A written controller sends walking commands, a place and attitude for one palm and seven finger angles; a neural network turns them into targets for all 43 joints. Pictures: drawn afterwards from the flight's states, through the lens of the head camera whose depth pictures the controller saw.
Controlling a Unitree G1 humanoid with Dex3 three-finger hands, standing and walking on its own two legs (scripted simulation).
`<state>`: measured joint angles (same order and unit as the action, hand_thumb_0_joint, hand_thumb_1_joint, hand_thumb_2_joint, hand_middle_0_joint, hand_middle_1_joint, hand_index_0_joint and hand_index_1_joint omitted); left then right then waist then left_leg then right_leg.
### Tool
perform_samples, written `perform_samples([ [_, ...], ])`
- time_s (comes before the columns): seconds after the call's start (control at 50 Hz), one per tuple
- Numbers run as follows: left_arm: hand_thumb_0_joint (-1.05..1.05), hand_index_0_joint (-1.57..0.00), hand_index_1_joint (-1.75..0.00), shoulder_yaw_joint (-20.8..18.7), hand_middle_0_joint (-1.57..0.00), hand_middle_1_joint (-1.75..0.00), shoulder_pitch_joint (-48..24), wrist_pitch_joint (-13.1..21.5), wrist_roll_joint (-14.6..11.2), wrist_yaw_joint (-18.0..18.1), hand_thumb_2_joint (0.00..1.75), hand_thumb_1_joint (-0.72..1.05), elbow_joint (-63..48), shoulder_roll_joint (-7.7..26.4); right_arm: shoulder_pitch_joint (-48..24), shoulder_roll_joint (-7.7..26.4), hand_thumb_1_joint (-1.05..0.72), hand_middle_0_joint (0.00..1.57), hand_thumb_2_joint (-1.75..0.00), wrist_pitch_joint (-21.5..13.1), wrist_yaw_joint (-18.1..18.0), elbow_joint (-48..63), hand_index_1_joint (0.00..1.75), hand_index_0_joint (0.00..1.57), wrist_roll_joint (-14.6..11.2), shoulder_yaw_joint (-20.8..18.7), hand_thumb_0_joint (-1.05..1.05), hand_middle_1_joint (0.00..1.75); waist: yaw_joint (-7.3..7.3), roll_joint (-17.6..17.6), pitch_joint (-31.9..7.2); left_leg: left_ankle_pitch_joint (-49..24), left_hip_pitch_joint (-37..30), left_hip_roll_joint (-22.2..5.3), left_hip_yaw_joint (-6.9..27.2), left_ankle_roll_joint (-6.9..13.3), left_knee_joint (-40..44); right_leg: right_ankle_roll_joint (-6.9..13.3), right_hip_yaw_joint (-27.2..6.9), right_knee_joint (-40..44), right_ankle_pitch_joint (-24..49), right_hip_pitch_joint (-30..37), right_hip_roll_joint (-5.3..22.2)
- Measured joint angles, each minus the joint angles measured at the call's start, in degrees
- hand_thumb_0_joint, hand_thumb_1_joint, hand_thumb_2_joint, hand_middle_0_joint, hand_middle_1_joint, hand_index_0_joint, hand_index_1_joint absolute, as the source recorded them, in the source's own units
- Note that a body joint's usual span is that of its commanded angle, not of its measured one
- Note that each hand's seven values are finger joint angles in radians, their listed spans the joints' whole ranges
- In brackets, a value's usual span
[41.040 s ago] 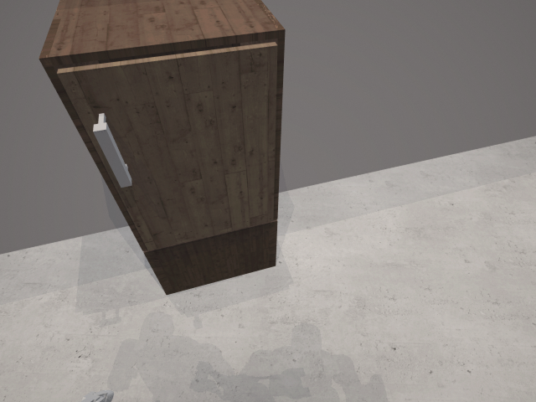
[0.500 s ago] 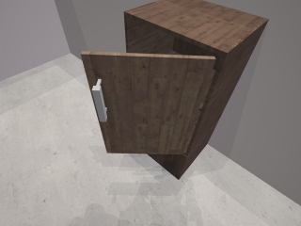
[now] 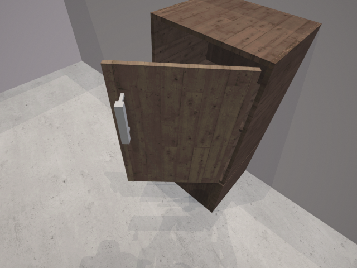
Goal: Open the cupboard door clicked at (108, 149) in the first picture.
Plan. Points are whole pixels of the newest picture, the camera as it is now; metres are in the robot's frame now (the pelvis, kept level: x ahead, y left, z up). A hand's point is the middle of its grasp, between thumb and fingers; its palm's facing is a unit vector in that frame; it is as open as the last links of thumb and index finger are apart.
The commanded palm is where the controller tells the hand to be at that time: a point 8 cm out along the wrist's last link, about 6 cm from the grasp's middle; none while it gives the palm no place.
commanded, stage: come to a stop and stand still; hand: left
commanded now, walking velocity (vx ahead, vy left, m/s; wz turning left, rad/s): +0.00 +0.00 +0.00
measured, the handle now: (124, 119) +0.51 +0.20 +0.01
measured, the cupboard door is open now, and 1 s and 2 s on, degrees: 42 42 42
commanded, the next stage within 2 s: look again from close up in 0.46 s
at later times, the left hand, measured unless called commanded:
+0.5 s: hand out of the picture -0.03 +0.18 -0.18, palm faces +0.01 -0.99 -0.16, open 7.4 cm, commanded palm none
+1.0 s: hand out of the picture -0.03 +0.18 -0.18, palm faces +0.02 -0.99 -0.15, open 7.4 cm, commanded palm none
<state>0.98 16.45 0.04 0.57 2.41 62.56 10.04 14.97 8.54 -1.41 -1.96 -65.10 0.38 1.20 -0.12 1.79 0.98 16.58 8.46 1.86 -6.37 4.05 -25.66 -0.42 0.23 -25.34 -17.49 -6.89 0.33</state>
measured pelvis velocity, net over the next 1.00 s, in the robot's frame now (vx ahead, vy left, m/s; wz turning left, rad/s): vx -0.02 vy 0.02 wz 0.00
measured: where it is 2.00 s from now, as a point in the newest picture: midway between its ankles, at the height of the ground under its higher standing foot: outside the picture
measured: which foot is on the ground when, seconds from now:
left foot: down 0.00-1.00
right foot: down 0.00-1.00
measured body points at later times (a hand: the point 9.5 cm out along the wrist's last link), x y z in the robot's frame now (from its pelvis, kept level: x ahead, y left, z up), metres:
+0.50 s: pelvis -0.01 +0.01 +0.00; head +0.00 +0.03 +0.45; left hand -0.03 +0.23 -0.17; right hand -0.01 -0.21 -0.15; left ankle -0.03 +0.07 -0.74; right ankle -0.04 -0.13 -0.74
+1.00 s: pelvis -0.02 +0.02 +0.00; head -0.01 +0.03 +0.45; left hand -0.03 +0.23 -0.17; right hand -0.02 -0.21 -0.15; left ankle -0.03 +0.07 -0.74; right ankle -0.04 -0.13 -0.74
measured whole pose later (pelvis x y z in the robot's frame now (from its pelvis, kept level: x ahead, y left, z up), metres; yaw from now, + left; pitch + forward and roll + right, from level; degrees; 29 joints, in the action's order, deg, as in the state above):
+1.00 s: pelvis -0.02 +0.02 +0.00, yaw +0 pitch -1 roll +0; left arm 1.0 16.9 -0.3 0.7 2.3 64.0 8.9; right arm 15.9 7.5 -1.8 -2.1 -65.5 0.3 0.8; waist -0.3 2.3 1.7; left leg 13.6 8.6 3.6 -6.7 5.5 -22.6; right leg -1.8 0.0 -24.0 -15.4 -7.7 2.0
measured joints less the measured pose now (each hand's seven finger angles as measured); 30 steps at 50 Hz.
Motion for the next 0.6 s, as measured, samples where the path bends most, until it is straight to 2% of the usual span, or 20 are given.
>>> perform_samples([
  [0.6,0.01,-0.2,-0.3,0.08,-0.19,-0.3,1.04,-0.35,0.14,-0.04,0.9,0.91,1.42,-1.12,0.62,-0.71,-0.91,0.2,-0.9,-0.35,-0.07,-0.35,0.3,0.2,-0.13,-0.29,0.01,0.29,-0.23,0.43,0.81,-2.03,0.19,1.4,-0.46,1.36,2.09,-1.28,-0.41,0.91,1.55,-0.72,1.33],
])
